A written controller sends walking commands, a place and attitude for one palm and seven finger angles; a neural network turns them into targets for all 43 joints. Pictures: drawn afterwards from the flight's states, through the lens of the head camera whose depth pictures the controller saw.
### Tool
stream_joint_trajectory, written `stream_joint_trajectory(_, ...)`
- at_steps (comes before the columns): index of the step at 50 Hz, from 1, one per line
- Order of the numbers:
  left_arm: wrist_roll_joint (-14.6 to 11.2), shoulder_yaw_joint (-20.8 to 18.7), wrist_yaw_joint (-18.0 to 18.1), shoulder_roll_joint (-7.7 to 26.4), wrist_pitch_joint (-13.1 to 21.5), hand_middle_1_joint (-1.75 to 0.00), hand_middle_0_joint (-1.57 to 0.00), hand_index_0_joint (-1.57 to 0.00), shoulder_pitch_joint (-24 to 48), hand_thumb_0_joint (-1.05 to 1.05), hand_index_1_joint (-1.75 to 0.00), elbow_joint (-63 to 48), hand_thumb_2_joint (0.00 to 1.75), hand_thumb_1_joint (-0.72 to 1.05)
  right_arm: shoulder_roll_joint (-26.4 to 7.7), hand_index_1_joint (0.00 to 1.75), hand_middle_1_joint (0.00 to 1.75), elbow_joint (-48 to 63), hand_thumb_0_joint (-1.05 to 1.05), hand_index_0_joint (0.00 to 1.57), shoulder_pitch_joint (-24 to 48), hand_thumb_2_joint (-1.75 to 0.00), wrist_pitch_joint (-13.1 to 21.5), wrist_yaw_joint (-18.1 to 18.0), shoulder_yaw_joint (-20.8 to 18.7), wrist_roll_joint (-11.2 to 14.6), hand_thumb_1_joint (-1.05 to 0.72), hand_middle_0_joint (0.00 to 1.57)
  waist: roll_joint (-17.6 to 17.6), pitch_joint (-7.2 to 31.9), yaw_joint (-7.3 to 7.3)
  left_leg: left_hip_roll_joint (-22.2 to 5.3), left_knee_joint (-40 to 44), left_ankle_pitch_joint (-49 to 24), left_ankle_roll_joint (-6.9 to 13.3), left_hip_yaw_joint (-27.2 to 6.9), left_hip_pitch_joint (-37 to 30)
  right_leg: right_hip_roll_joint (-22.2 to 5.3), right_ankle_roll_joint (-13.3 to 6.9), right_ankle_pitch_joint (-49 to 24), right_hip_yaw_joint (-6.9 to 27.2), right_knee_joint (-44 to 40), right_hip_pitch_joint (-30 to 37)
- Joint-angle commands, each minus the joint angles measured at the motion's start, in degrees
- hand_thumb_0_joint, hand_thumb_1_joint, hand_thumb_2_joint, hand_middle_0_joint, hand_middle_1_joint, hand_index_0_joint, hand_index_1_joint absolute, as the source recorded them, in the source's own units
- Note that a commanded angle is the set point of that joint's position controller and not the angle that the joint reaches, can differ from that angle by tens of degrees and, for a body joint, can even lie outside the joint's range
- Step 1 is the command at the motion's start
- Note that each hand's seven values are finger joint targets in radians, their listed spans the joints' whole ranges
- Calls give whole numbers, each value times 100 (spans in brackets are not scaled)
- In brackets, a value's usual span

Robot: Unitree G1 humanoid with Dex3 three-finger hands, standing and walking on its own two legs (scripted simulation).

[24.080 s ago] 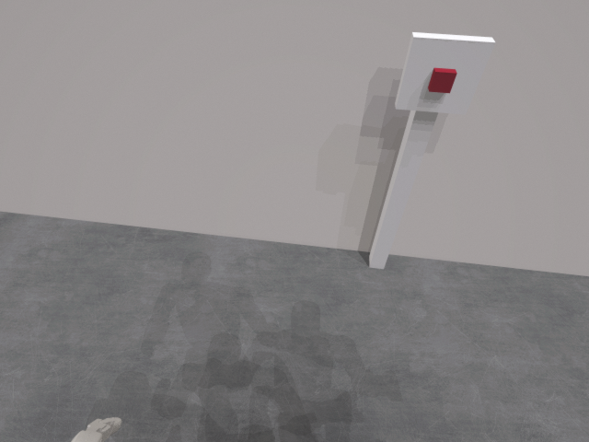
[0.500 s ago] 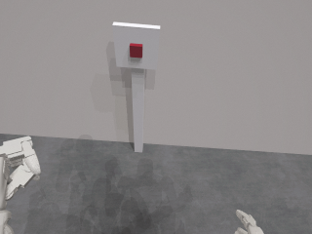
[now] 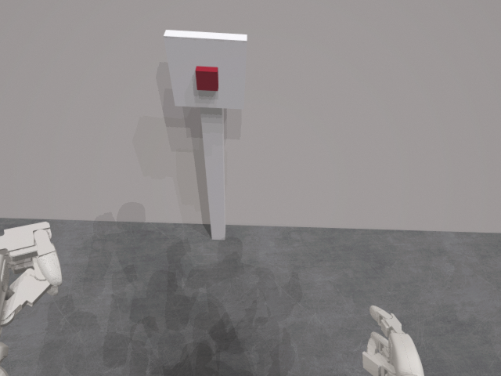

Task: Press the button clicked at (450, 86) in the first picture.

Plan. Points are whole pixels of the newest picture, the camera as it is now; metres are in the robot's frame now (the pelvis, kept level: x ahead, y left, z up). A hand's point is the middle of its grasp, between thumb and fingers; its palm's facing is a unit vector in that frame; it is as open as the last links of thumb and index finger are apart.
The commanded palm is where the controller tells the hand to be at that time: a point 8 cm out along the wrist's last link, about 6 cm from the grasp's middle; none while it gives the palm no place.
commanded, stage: stop stepping back and stand still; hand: left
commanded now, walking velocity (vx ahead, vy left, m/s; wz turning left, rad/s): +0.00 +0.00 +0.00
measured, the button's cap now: (207, 78) +0.72 +0.15 +0.07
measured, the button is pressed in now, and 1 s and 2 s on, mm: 0 0 0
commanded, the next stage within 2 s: let the arm hang, fingers relaxed in 0.68 s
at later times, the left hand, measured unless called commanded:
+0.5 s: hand (9, 314) +0.15 +0.26 +0.15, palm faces +0.38 -0.83 -0.42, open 3.1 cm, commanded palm +0.09 +0.29 +0.18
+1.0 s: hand out of the picture +0.08 +0.23 -0.12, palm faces -0.02 -0.94 -0.35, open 3.0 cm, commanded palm none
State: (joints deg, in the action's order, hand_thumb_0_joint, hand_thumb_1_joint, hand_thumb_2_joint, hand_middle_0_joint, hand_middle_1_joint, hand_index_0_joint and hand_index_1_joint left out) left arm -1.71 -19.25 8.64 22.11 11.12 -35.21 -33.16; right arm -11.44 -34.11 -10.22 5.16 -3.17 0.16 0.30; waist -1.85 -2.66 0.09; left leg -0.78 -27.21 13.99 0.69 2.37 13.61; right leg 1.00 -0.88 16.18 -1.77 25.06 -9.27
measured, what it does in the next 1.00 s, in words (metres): stands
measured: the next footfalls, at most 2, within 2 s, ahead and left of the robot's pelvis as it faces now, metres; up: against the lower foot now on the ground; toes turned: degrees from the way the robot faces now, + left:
none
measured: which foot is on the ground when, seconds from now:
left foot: down 0.00-1.00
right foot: down 0.00-1.00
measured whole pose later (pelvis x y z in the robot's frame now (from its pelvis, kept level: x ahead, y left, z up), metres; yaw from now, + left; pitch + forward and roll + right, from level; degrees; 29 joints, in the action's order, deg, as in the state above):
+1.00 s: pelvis -0.05 +0.01 -0.01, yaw +1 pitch +0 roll +0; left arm 1.9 -1.1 0.2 16.5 -2.4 -16.6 33.7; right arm -17.2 -47.6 -7.6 1.2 1.1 -0.1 -1.2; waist 2.2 -1.9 -1.3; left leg 0.7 -31.6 11.9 1.6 1.8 19.8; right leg -0.8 -0.6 16.5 -2.6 33.1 -16.6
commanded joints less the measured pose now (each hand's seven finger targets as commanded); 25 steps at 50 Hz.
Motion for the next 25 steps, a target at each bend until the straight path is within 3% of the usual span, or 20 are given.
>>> stream_joint_trajectory(1,-69,-971,114,1001,479,-150,-130,-130,-574,0,-150,-1234,90,90,-681,30,30,924,0,20,329,-90,276,-33,-291,5,-90,20,659,1177,20,-339,184,-2610,17,-372,-421,-289,67,-2576,271,-122,543)
stream_joint_trajectory(6,-151,-984,60,898,459,-150,-130,-130,-671,0,-150,-872,90,90,-687,30,30,938,0,20,383,-90,162,-49,-304,12,-90,20,583,890,-23,-334,383,-1979,-13,-357,-215,-257,82,-2179,335,-364,337)
stream_joint_trajectory(13,-100,-610,51,733,415,-150,-130,-130,-85,0,-150,-853,90,90,-728,30,30,910,0,20,372,-90,232,-104,-238,-5,-90,20,429,628,-19,-308,758,-746,55,-437,-55,-204,153,-1148,320,-672,160)
stream_joint_trajectory(17,-24,-541,99,783,429,-150,-130,-130,283,0,-150,-1074,90,90,-724,30,30,889,0,20,412,-90,311,-140,-213,-36,-90,20,638,532,-15,-259,930,-67,80,-483,28,-195,152,-672,314,-818,114)
stream_joint_trajectory(21,5,-665,136,896,427,-150,-130,-130,214,0,-150,-1025,90,90,-753,30,30,873,0,20,387,-90,352,-133,-233,-50,-90,20,668,513,1,-205,991,252,35,-494,103,-154,129,-393,323,-932,106)
stream_joint_trajectory(25,-15,-606,121,738,418,-150,-130,-130,57,0,-150,-789,90,90,-722,30,30,857,0,20,349,-90,323,-110,-221,-37,-90,20,535,448,-2,-182,1038,244,14,-540,224,-133,123,-357,259,-967,184)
